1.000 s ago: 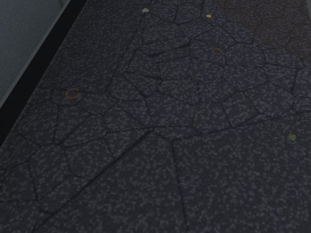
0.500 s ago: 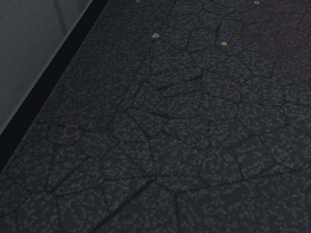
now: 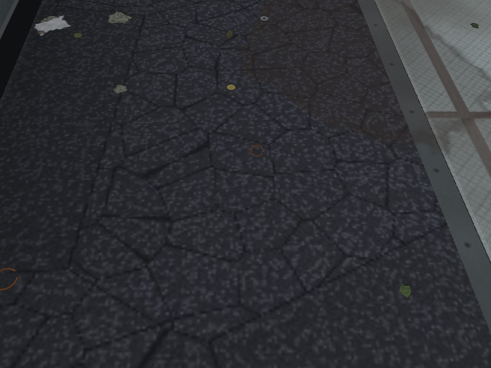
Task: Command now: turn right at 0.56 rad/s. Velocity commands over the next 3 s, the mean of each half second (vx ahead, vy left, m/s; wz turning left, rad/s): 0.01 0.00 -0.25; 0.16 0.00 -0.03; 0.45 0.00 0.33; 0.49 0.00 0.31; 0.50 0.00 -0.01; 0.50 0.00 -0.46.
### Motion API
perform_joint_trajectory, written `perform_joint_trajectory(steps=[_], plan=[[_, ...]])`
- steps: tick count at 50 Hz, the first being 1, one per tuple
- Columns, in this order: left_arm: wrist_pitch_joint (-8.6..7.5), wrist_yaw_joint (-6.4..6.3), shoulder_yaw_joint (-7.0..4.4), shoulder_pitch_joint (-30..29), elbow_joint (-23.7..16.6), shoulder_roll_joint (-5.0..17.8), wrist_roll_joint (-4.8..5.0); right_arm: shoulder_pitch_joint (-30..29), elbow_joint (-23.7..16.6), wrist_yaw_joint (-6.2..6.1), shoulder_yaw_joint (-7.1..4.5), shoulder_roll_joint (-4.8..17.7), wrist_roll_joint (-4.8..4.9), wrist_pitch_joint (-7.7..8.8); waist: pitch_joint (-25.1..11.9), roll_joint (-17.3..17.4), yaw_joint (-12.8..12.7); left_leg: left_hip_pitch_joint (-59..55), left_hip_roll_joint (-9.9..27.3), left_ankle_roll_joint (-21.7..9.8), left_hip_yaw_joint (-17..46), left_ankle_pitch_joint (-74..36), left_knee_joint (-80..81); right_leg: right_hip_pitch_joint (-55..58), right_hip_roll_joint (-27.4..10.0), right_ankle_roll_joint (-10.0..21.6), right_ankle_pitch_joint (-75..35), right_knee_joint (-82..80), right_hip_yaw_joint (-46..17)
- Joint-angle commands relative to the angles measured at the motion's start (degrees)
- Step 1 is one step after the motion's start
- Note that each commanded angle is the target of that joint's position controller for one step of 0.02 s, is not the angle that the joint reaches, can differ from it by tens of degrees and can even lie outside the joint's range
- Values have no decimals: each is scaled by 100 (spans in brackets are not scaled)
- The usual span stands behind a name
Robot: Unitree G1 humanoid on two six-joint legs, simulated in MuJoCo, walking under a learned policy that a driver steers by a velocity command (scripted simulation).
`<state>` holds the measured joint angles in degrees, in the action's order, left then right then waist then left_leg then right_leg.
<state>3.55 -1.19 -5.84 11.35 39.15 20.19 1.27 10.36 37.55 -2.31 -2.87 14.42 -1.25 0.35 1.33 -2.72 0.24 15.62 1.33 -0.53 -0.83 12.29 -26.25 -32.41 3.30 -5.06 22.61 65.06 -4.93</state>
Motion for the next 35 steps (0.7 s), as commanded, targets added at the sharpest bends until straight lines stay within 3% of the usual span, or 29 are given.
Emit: perform_joint_trajectory(steps=[1,4,7,9,10,11,12,13,14,15,17,19,21,24,26,27,28,29,30,31,33,35], plan=[[-43,35,-1,-308,-584,155,29,7,-328,-71,-261,905,-1,-15,-423,1220,170,-1195,1322,-1161,831,-2205,660,-568,-284,-201,-112,-363,236],[-69,111,101,-408,-704,-15,-38,12,-268,-28,-339,1120,49,-62,-617,1318,223,-1035,1419,-1242,684,-2379,564,307,-373,-92,188,-1378,437],[-60,147,76,-296,-675,99,-44,-5,-185,60,-361,1202,157,-62,-655,1423,200,-966,1519,-1273,727,-2458,430,925,-264,99,103,-2311,663],[-67,175,73,22,-531,46,-54,-139,-120,80,-331,1161,273,-62,-622,1353,-36,-783,1411,-1082,625,-2349,117,1624,-168,367,-830,-3692,794],[-78,172,65,136,-473,93,-79,45,3,85,-281,1025,313,-42,-592,1202,-99,-492,1263,-790,490,-2010,-74,2202,-143,541,-1569,-4519,732],[-82,126,24,246,-494,361,-102,314,76,113,-189,762,177,10,-883,542,-2,132,934,-281,149,-976,-646,3195,-751,727,-2738,-4558,-76],[-57,33,-23,134,-630,812,-169,386,-70,195,-14,327,-159,78,-993,-1197,231,1290,345,321,-381,1842,-1751,3772,-2122,1386,-4992,-4172,-1461],[-156,83,66,167,-592,491,-335,-131,-165,115,-125,681,-33,56,-1006,-1057,-224,1343,276,473,139,2542,-2385,2905,-2501,2264,-4452,-4384,-1711],[-260,123,118,-26,-551,353,-364,-228,-105,76,-214,958,110,5,-702,-700,-179,1319,313,506,257,2359,-2848,2636,-2187,2232,-3845,-4536,-1402],[-326,122,135,-266,-480,283,-307,-157,-9,50,-243,935,133,-48,-562,-635,-78,1398,322,511,319,2044,-2939,2559,-1872,1976,-3372,-4565,-1101],[-380,105,159,-554,-436,262,-193,69,169,-14,-278,906,80,-154,-402,-567,38,1250,308,601,375,1545,-3061,2315,-1654,1792,-3527,-4555,-809],[-375,81,215,-639,-359,88,-200,269,273,-1,-227,707,110,-148,-498,-498,135,867,266,638,321,1231,-2747,2210,-1458,1739,-3610,-4514,-522],[-353,71,228,-630,-279,25,-196,134,280,12,-149,537,123,-126,-498,-533,15,603,255,614,242,1136,-2015,2270,-1377,1717,-3384,-4441,-467],[-319,64,231,-536,-114,65,-185,91,304,30,-126,568,147,-103,-504,-513,-70,186,191,553,186,935,-1030,2319,-1473,1792,-2893,-4393,-756],[-327,72,284,-564,13,-43,-115,325,432,58,-94,533,88,-64,-411,-325,145,-559,149,402,155,-400,333,2018,-1291,1506,-2216,-4345,-710],[-377,86,314,-363,101,-132,-156,354,435,51,-112,735,0,-44,-461,-61,75,-1008,387,297,474,-1215,388,1789,-1107,1209,-1725,-4300,-653],[-430,132,294,-182,132,-92,-242,350,424,34,-186,1113,12,-48,-415,505,-187,-1083,630,118,608,-1718,127,1627,-754,974,-1141,-4209,-356],[-428,132,285,-226,167,-113,-246,235,539,72,-211,1067,76,-36,-325,948,-226,-497,512,-86,546,-707,97,1907,-450,764,-838,-4227,16],[-405,111,267,-469,209,18,-241,144,488,110,-146,788,67,-2,-171,747,-48,-244,409,-90,519,-231,230,2029,-420,673,-821,-4079,53],[-376,81,258,-558,219,-30,-210,119,537,107,-109,677,20,30,-160,713,-45,-161,387,-20,506,-93,295,2063,-434,684,-888,-4022,71],[-298,35,259,-497,311,-82,-197,123,594,98,-78,608,22,101,-76,672,-35,-184,314,74,441,-183,285,1996,-456,720,-1097,-4020,38],[-263,4,216,-340,445,-36,-155,384,719,55,-101,671,83,101,-112,556,4,-127,163,-32,335,1298,221,1841,-292,802,322,-3909,178]])
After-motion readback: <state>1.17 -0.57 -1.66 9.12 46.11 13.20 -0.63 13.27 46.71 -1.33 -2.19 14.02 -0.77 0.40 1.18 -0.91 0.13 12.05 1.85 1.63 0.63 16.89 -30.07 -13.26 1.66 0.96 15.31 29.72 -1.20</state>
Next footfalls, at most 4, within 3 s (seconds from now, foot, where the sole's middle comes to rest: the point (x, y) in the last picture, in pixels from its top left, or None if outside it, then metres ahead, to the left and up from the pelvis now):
0.22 right None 0.02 -0.15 -0.78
0.54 left None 0.04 0.10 -0.78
1.34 left None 0.40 0.07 -0.78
1.88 right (264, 287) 0.71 -0.07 -0.78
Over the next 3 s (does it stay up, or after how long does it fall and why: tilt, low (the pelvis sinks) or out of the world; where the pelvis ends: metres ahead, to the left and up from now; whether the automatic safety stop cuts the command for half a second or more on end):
stays up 1.13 0.12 -0.02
